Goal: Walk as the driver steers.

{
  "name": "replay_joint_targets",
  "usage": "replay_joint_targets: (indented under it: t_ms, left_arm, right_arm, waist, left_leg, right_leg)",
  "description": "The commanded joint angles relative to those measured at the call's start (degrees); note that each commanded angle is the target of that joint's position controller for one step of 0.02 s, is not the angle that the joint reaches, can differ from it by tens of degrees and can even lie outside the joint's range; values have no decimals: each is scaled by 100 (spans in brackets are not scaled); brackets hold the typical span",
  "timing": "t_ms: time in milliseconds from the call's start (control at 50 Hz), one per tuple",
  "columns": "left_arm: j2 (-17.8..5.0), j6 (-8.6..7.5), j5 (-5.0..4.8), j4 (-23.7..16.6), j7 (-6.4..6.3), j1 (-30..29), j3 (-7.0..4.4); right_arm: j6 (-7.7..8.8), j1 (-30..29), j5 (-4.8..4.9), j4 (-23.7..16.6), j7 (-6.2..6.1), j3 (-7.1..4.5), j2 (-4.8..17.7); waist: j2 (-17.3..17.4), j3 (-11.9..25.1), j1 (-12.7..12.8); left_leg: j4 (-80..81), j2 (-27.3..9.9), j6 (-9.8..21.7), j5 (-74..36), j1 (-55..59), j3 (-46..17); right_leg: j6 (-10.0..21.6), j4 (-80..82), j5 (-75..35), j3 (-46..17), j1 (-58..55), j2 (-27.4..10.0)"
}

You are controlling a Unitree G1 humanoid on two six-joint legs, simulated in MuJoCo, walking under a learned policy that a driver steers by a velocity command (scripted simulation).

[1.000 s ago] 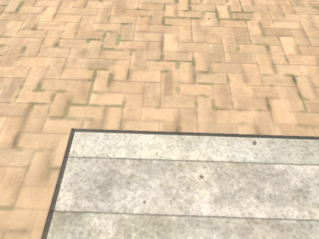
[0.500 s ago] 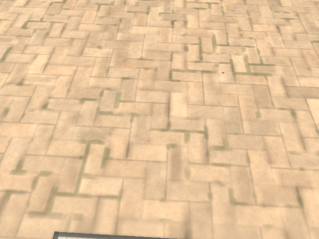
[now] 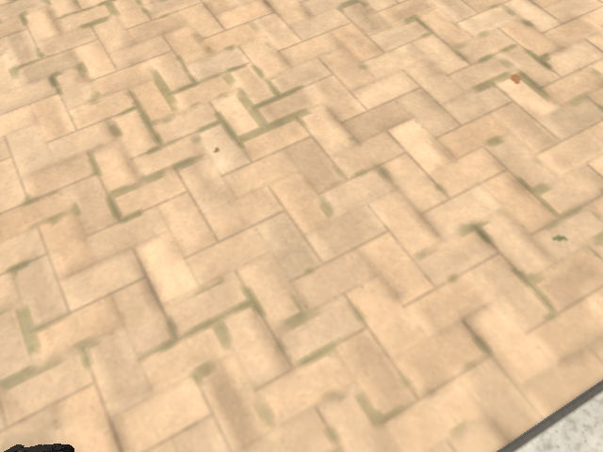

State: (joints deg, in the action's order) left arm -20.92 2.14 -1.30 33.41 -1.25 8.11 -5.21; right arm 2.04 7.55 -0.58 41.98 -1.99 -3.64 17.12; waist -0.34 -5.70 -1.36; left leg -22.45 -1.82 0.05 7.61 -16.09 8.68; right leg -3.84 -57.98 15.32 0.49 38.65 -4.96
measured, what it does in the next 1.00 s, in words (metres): walks ahead: right foot, then left foot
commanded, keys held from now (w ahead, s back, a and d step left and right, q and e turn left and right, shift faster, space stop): e+shift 0.24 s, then q+shift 0.68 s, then w+q+shift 0.02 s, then w+shift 0.06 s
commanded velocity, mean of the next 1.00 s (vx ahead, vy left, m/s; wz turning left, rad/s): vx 0.04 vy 0.00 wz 0.07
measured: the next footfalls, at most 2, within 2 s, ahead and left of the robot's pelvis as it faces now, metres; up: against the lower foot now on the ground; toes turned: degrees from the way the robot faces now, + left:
right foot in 0.14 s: +0.15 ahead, -0.13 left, +0.00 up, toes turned -12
left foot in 0.52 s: +0.18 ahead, +0.10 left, +0.00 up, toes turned -11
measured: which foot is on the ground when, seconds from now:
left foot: down 0.00-0.16, up 0.18-0.50, down 0.52-0.86, up 0.88-1.00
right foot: up 0.00-0.12, down 0.14-0.54, up 0.56-0.84, down 0.86-1.00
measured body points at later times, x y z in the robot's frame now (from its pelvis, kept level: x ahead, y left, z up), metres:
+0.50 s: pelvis +0.10 -0.01 -0.01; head +0.12 -0.02 +0.44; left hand +0.36 +0.17 -0.08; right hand +0.15 -0.30 -0.12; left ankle +0.15 +0.11 -0.73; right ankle +0.11 -0.12 -0.74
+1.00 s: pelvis +0.11 -0.03 +0.00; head +0.13 -0.04 +0.45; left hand +0.21 +0.27 -0.08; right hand +0.31 -0.30 -0.09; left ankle +0.08 +0.11 -0.66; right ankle +0.12 -0.13 -0.74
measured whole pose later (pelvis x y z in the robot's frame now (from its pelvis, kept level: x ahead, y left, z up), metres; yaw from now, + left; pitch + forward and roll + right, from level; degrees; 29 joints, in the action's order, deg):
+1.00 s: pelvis +0.11 -0.03 +0.00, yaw +11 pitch +3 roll +0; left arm -15.1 -1.0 0.7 38.1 -1.6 10.3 -4.8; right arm -2.7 10.3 1.3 37.0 -1.2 -6.7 20.6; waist 2.5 0.3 -0.1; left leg -61.3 2.6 -2.5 21.4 -32.1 -6.1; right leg 2.1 -24.3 13.1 0.1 14.1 1.9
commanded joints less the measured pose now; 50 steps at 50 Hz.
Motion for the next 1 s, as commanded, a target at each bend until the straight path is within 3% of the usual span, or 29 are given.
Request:
replay_joint_targets:
  t_ms: [20,100,140,160,180,200,220,240,260,280,340,400,440,500,520,540,560,580,600,660,740,840,860,880,900,920,940,980,1000]
  left_arm:
    - [-98,77,-2,-169,149,663,-6]
    - [-351,203,11,-440,276,189,-142]
    - [-558,189,60,-363,200,588,-301]
    - [-1400,157,72,-375,71,1084,-547]
    - [-1701,47,238,-604,72,875,-521]
    - [-1361,-99,230,-665,151,853,-451]
    - [-1219,-192,179,-608,142,738,-391]
    - [-1030,-196,64,-613,99,472,-352]
    - [-798,-144,28,-700,30,57,-256]
    - [-628,-112,104,-780,-24,-152,-169]
    - [-314,-118,226,-638,-62,-171,-22]
    - [48,-147,327,-365,-26,-96,135]
    - [-212,-151,338,-233,6,-108,67]
    - [-382,-113,190,-126,-63,-161,-10]
    - [-319,-115,120,-59,-102,-34,-22]
    - [-152,-134,200,-96,-148,204,-19]
    - [-81,-148,274,-270,-178,-151,-12]
    - [-83,-169,254,-433,-199,-680,-14]
    - [-80,-166,178,-427,-189,-701,-51]
    - [86,-154,190,-317,-164,-637,-61]
    - [430,-300,95,-250,-35,-711,34]
    - [89,-387,11,100,78,59,-113]
    - [-80,-379,23,204,60,270,-189]
    - [-415,-334,116,140,8,262,-259]
    - [-696,-317,428,45,42,-34,-287]
    - [-437,-377,475,-104,35,-346,-231]
    - [-130,-393,385,-126,-20,-483,-150]
    - [-148,-445,111,-32,-102,-190,-129]
    - [-198,-484,98,47,-120,103,-111]
  right_arm:
    - [89,-798,94,-445,27,-227,821]
    - [31,-570,236,-285,144,-346,1039]
    - [-21,-230,259,-134,198,-326,839]
    - [-39,33,77,-225,222,-288,692]
    - [-43,-124,-93,-598,199,-184,512]
    - [-43,-518,-26,-577,182,-247,774]
    - [-36,-678,88,-631,152,-239,746]
    - [-38,-544,44,-520,90,-240,709]
    - [-77,-350,8,-413,45,-268,822]
    - [-120,-203,12,-298,62,-265,812]
    - [-196,77,90,-121,113,-120,444]
    - [-242,100,120,-86,200,46,157]
    - [-275,30,164,-202,227,-32,463]
    - [-266,175,141,-294,251,-107,650]
    - [-261,198,84,-339,263,-125,728]
    - [-240,216,43,-420,230,-224,1124]
    - [-230,276,77,-450,207,-321,1411]
    - [-177,713,-52,-429,194,-320,1339]
    - [-107,776,-101,-409,162,-303,1213]
    - [-162,188,215,-616,6,-312,928]
    - [-414,299,215,-704,-110,-422,933]
    - [-499,-19,337,-902,-34,-493,997]
    - [-501,8,354,-933,-34,-452,855]
    - [-520,419,286,-873,-8,-366,513]
    - [-445,467,258,-1031,5,-420,638]
    - [-395,530,175,-955,29,-547,1102]
    - [-421,541,205,-831,51,-595,1278]
    - [-428,497,138,-768,83,-489,967]
    - [-377,389,154,-813,140,-401,771]
  waist:
    - [608,1173,368]
    - [590,915,254]
    - [116,1022,416]
    - [-1480,1062,453]
    - [-2122,1670,271]
    - [-1056,1886,591]
    - [-743,1625,451]
    - [-360,1420,255]
    - [-421,1389,85]
    - [-544,1497,10]
    - [-496,1739,22]
    - [-682,1685,189]
    - [-878,1293,244]
    - [-804,888,132]
    - [-513,735,153]
    - [536,706,406]
    - [1533,421,292]
    - [1744,462,-178]
    - [1372,626,-151]
    - [722,933,122]
    - [858,1350,25]
    - [1167,1319,291]
    - [1011,1357,309]
    - [-53,1487,66]
    - [-1498,1124,-125]
    - [-1169,941,-211]
    - [-739,921,-193]
    - [-741,858,14]
    - [-691,800,152]
  left_leg:
    - [616,-1540,1071,-1740,201,-460]
    - [109,-1682,762,-1166,658,-184]
    - [-1111,-1321,299,-874,423,227]
    - [-3040,-630,-245,952,-1007,619]
    - [-4608,212,-512,3153,-2571,-350]
    - [-5053,144,-397,2920,-2724,-1199]
    - [-4933,97,-233,2423,-2731,-1353]
    - [-4575,-11,-204,1984,-2643,-1426]
    - [-4331,-110,-249,1696,-2434,-1345]
    - [-4354,-84,-321,1528,-1975,-1173]
    - [-3584,-111,-472,1323,-1235,-963]
    - [-2559,-262,-437,1008,-362,-913]
    - [-2288,-119,-338,974,-224,-732]
    - [-1363,70,-46,685,-221,-517]
    - [-852,-25,136,-74,-260,-786]
    - [-466,-684,488,-1507,-185,-1904]
    - [191,-1364,1346,-1568,-173,-3390]
    - [662,-1792,1892,-1516,247,-4309]
    - [566,-1718,1843,-1414,544,-4180]
    - [153,-1042,1187,-1536,824,-3290]
    - [-29,-665,1017,-1385,993,-3265]
    - [-76,-396,837,-540,336,-3808]
    - [-302,-167,606,196,-157,-3673]
    - [-1460,392,283,1994,-984,-2981]
    - [-2745,926,-7,2819,-2097,-2130]
    - [-3838,356,-212,2564,-2168,-1994]
    - [-4172,150,-258,1904,-2295,-1761]
    - [-4682,19,-323,1183,-2837,-1525]
    - [-4848,-28,-318,1022,-3008,-1438]
  right_leg:
    - [219,844,-767,-42,-1379,-127]
    - [533,1925,-431,308,-1654,92]
    - [871,2798,-1054,291,-2596,396]
    - [1476,3282,-3801,-1495,-3793,-613]
    - [2708,3511,-3488,-3617,-4413,-1560]
    - [2625,3743,-2920,-3410,-4240,-1479]
    - [2310,3767,-2419,-3014,-3941,-1215]
    - [1976,3742,-1993,-2644,-3614,-911]
    - [1811,3672,-2138,-2250,-3314,-883]
    - [1775,3600,-2576,-1928,-2960,-775]
    - [1692,3412,-3089,-1328,-2733,-581]
    - [1651,3469,-2217,-1073,-2357,-631]
    - [1675,3512,-1465,-1136,-2112,-757]
    - [1440,3163,-1130,-1110,-2194,-765]
    - [1155,2815,-742,-937,-2221,-549]
    - [709,1813,-67,-331,-1942,58]
    - [249,924,716,224,-1171,979]
    - [161,-207,2069,-241,-419,1129]
    - [170,-925,2131,-616,-197,991]
    - [93,-491,1233,-772,-209,777]
    - [-2,1221,801,-601,-922,1018]
    - [127,3491,-110,-514,-2417,1088]
    - [262,3952,-552,-642,-3126,712]
    - [736,4133,-586,-1739,-3855,-528]
    - [1543,4344,-1175,-3222,-3410,-1620]
    - [1832,4355,-1428,-3056,-3142,-1864]
    - [1603,4447,-172,-2406,-3099,-1480]
    - [1291,4620,1392,-2083,-3450,-998]
    - [1281,4728,1766,-2010,-3496,-953]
